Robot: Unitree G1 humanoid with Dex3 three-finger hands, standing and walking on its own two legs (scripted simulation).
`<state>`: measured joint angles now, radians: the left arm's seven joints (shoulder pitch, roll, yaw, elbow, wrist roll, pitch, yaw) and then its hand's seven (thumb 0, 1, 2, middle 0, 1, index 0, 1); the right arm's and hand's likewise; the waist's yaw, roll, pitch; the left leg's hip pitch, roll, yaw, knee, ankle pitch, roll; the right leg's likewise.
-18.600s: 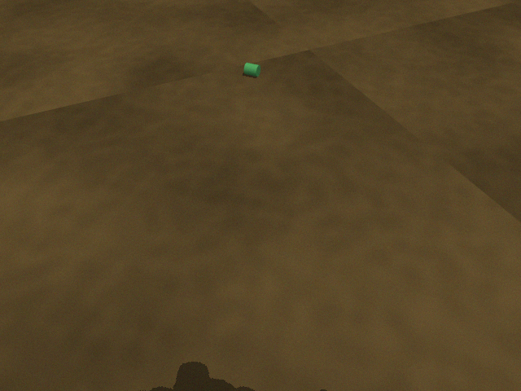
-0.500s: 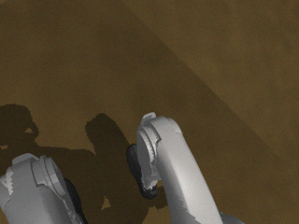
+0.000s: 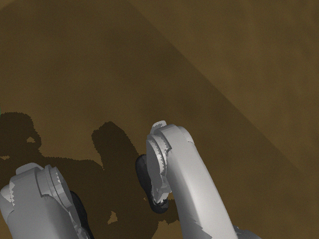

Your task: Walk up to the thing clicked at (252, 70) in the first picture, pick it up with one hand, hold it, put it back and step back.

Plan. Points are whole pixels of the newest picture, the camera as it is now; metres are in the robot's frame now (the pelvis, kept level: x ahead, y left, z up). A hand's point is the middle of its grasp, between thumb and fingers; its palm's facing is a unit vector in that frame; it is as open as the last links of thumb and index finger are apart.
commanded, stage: rise first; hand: left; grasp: from above
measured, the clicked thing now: out of the picture +0.47 +0.33 -0.30
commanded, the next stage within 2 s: approach in 0.68 s
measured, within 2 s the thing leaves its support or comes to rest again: neither
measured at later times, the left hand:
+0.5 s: hand out of the picture +0.45 +0.36 -0.17, palm faces +0.06 -0.44 -0.89, open 14.2 cm
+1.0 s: hand out of the picture +0.45 +0.35 -0.18, palm faces +0.02 -0.45 -0.89, open 14.2 cm
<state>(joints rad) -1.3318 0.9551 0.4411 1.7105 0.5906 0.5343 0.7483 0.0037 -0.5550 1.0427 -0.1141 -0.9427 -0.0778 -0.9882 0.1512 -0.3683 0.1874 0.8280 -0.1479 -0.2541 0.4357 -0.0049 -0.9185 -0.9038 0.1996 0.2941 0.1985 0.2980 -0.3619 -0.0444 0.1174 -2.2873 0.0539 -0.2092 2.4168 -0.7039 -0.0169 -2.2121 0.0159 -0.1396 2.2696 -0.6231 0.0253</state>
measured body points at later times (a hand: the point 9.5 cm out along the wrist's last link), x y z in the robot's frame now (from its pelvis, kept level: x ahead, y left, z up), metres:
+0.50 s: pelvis +0.00 +0.00 +0.00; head +0.28 +0.08 +0.34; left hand +0.45 +0.38 -0.12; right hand -0.01 -0.26 -0.07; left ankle +0.07 +0.13 -0.30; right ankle +0.12 -0.12 -0.30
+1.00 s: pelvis +0.00 +0.00 +0.00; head +0.28 +0.07 +0.34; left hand +0.45 +0.36 -0.13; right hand -0.01 -0.26 -0.08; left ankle +0.07 +0.13 -0.30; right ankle +0.12 -0.12 -0.30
